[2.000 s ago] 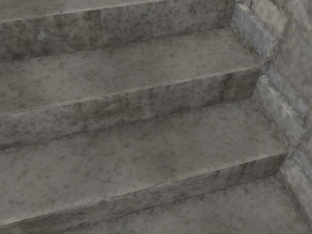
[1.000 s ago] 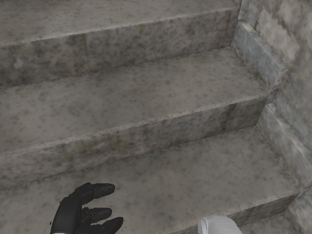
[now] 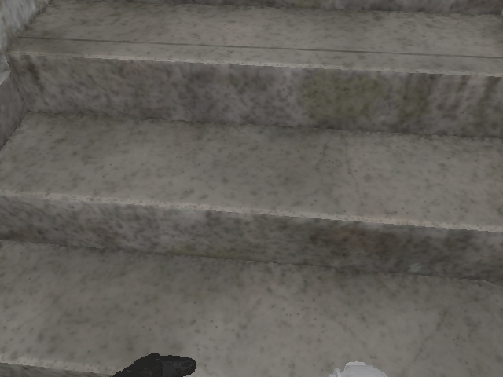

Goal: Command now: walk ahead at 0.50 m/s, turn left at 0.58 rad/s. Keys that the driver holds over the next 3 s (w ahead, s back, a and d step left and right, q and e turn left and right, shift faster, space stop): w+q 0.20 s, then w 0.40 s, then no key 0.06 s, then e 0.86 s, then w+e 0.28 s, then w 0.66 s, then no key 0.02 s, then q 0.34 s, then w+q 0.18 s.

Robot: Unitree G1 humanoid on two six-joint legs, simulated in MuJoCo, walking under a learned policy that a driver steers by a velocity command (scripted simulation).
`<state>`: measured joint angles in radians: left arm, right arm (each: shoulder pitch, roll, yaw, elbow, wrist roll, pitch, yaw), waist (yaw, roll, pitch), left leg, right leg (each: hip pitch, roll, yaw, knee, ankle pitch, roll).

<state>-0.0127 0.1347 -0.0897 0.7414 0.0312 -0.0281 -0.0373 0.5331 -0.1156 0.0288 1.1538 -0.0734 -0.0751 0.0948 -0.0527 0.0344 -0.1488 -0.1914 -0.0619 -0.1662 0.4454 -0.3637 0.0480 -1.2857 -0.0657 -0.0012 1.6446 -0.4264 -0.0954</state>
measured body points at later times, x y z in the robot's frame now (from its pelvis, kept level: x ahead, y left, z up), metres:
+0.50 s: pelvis +0.25 -0.02 +0.17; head +0.25 -0.03 +0.62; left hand +0.08 +0.10 +0.02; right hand +0.53 -0.11 +0.09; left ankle +0.37 +0.15 -0.25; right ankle +0.17 -0.15 -0.57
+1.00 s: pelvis +0.50 +0.10 +0.32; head +0.50 +0.08 +0.77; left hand +0.52 +0.33 +0.18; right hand +0.58 -0.11 +0.17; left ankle +0.50 +0.17 -0.40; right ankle +0.53 -0.05 -0.14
